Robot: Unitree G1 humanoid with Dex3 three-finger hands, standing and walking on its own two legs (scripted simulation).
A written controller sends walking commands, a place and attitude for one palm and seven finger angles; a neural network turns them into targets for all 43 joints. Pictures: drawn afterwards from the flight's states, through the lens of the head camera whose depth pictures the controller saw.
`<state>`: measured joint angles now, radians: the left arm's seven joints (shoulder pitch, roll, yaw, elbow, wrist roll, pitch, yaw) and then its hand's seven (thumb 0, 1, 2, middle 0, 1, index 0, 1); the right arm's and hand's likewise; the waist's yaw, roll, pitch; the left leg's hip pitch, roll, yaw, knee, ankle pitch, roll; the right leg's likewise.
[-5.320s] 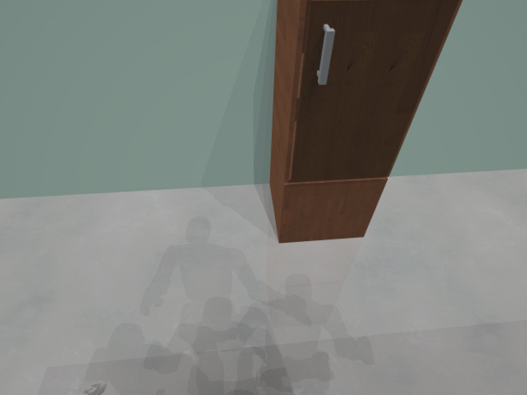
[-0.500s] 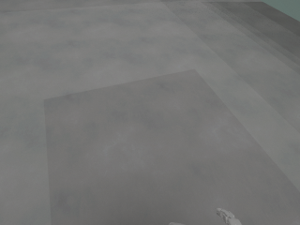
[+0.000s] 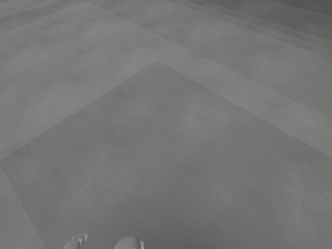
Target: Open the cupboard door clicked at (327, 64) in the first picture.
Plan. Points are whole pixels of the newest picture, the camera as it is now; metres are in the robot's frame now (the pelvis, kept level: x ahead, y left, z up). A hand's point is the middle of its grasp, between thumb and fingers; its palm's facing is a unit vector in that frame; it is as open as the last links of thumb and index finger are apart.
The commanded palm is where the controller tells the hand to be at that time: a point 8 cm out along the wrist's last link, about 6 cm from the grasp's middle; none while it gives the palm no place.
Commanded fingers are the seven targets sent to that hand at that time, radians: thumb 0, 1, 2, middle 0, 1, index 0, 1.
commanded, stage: walk to a spot facing it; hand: left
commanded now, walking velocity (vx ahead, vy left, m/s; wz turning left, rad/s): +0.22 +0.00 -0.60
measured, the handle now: out of the picture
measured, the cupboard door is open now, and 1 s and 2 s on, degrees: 0 0 0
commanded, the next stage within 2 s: turn to face it in 0.64 s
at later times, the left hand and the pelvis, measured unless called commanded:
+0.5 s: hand (87, 236) +0.18 +0.25 -0.17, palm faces -0.21 -0.96 -0.19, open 7.4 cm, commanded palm none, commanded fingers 0.00 0.90 0.90 -0.20 -0.30 -0.20 -0.30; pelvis +0.09 +0.05 +0.01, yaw -18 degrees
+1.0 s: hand (154, 178) +0.34 +0.06 -0.14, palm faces -0.46 -0.86 -0.22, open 7.4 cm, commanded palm none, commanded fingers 0.00 0.90 0.90 -0.20 -0.30 -0.20 -0.30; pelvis +0.14 -0.03 +0.00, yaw -25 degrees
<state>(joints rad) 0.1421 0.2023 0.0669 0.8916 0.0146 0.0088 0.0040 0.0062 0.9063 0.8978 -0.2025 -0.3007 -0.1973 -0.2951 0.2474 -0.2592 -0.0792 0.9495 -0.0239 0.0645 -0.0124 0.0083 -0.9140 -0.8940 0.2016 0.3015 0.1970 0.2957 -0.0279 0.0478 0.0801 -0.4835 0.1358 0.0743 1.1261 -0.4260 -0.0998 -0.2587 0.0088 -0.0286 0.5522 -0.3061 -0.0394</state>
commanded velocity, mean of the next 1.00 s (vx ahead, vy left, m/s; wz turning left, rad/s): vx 0.04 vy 0.00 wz -0.25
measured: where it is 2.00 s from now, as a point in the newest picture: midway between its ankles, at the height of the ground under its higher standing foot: outside the picture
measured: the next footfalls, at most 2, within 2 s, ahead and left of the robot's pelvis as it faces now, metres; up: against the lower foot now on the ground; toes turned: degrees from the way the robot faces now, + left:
left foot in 0.28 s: +0.13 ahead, +0.14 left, +0.00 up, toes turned -3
right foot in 0.78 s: +0.14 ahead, -0.11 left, +0.00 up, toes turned -35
